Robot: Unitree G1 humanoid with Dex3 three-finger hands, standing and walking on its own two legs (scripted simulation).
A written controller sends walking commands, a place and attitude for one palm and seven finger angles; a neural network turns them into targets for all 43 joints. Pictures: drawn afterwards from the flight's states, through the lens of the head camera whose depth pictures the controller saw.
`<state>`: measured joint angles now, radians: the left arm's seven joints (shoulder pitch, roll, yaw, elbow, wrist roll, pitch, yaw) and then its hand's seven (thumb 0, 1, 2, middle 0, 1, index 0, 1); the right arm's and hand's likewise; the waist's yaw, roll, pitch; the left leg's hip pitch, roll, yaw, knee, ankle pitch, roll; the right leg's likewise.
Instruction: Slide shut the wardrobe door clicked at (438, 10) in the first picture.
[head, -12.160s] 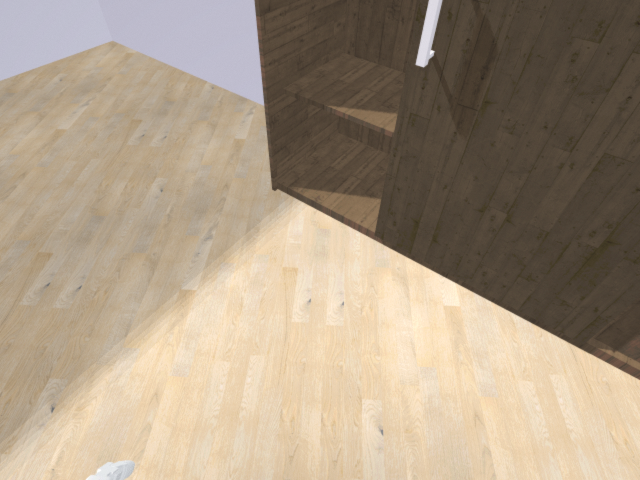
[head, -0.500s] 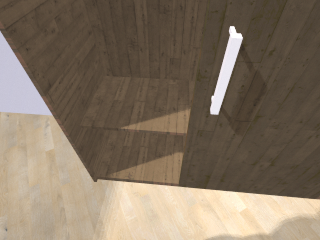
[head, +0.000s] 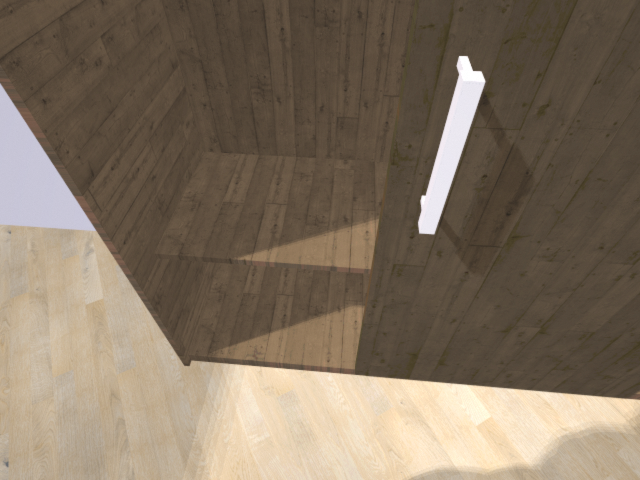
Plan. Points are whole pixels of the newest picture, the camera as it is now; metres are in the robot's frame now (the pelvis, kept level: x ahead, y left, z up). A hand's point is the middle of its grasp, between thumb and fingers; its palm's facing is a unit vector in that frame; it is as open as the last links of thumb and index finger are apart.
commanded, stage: raise the hand with hooked fingers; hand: right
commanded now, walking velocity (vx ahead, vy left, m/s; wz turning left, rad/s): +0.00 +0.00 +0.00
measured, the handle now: (443, 155) +0.50 -0.14 +0.15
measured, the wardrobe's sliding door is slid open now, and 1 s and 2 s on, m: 0.54 0.54 0.54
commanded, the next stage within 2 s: none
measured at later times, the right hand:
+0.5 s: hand out of the picture +0.13 -0.18 -0.04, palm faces +0.20 +0.98 -0.03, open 9.0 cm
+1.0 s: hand (557, 409) +0.19 -0.22 +0.08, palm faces +0.10 +0.99 -0.07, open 12.1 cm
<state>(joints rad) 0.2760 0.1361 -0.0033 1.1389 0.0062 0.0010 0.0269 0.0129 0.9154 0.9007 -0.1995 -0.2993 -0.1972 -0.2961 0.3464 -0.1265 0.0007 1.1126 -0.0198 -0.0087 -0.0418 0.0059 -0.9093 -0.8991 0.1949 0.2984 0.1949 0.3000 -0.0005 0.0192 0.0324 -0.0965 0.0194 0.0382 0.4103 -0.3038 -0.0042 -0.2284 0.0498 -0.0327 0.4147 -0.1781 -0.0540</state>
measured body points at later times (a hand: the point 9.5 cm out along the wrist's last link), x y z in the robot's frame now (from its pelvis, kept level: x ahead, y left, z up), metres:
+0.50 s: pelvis -0.03 +0.03 -0.06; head +0.00 +0.01 +0.39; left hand +0.21 +0.27 -0.08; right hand +0.11 -0.24 -0.03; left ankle -0.05 +0.12 -0.74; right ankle +0.03 -0.08 -0.74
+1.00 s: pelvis -0.02 +0.02 -0.03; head -0.02 +0.03 +0.42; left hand +0.11 +0.28 -0.12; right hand +0.18 -0.27 +0.08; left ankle -0.05 +0.12 -0.74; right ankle +0.03 -0.08 -0.74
